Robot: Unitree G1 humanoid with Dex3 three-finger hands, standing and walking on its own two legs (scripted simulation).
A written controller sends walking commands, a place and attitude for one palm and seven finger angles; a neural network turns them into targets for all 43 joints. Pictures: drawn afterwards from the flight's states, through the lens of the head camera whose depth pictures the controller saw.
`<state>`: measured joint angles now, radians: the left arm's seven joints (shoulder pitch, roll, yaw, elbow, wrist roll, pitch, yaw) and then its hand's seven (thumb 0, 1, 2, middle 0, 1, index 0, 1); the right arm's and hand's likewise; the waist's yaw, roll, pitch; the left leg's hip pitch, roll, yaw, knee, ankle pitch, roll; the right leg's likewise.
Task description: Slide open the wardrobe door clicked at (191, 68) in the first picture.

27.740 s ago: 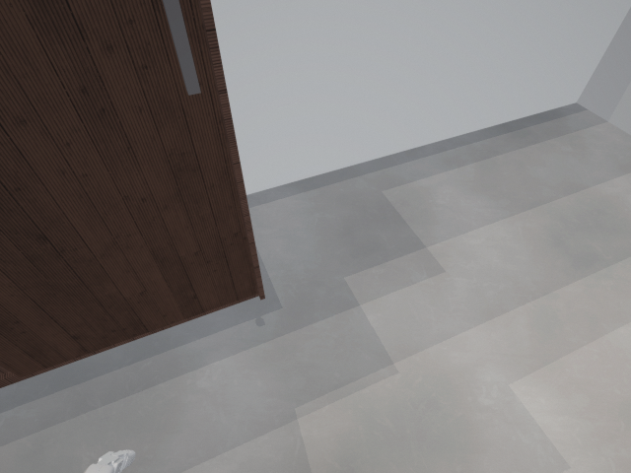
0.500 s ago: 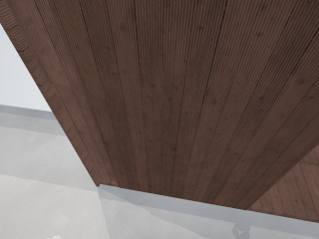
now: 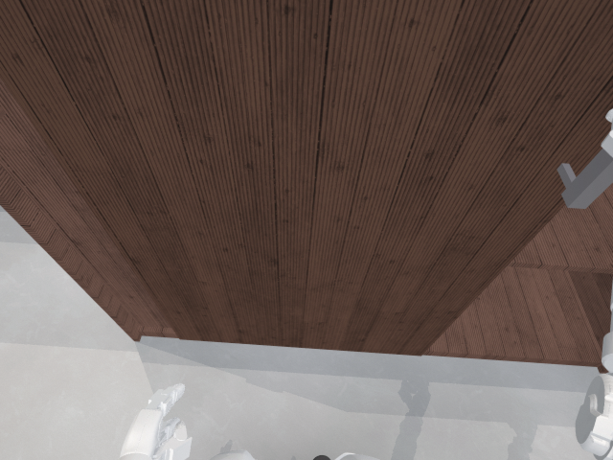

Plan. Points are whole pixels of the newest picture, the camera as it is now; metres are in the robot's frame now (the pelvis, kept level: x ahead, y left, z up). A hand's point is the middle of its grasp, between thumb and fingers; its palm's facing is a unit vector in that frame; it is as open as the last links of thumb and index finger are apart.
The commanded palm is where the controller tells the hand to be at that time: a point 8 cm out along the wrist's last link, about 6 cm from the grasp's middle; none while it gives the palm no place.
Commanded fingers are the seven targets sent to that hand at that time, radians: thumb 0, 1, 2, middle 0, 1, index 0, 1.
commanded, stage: stop walking and hold the door there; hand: right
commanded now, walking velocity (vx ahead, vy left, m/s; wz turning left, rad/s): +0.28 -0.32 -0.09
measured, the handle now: out of the picture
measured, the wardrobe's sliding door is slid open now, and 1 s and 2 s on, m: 0.61 0.60 0.60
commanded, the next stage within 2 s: loosen the grip on the handle in 1.16 s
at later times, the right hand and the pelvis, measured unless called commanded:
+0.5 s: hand out of the picture +0.42 -0.31 +0.22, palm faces +0.30 +0.95 -0.14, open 6.0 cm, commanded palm +0.39 -0.35 +0.20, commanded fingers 0.00 -0.90 -0.90 0.45 1.40 0.45 1.40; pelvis +0.00 -0.09 -0.02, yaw -4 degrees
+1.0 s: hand out of the picture +0.41 -0.31 +0.23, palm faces +0.24 +0.97 -0.08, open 5.9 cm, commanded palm +0.38 -0.35 +0.20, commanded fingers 0.00 -0.90 -0.90 0.45 1.40 0.45 1.40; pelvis -0.01 -0.11 +0.00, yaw -3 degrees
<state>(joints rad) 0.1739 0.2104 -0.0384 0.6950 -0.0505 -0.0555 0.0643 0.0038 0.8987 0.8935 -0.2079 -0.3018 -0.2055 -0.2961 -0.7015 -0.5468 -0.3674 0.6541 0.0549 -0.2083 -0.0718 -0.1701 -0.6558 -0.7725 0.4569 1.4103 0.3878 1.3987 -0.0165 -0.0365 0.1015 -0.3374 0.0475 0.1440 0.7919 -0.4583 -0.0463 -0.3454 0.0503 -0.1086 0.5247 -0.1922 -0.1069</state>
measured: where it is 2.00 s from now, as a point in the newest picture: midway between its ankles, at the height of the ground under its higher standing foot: outside the picture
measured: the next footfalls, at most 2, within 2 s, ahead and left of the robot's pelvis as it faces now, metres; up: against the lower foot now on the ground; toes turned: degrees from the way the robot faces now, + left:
left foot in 0.04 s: +0.02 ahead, +0.10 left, +0.00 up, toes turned +9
right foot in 0.38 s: +0.11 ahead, -0.26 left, +0.00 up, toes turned -13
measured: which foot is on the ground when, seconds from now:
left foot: up 0.00-0.02, down 0.04-0.38, up 0.40-0.60, down 0.62-1.00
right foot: down 0.00-0.04, up 0.06-0.36, down 0.38-0.66, up 0.68-0.84, down 0.86-1.00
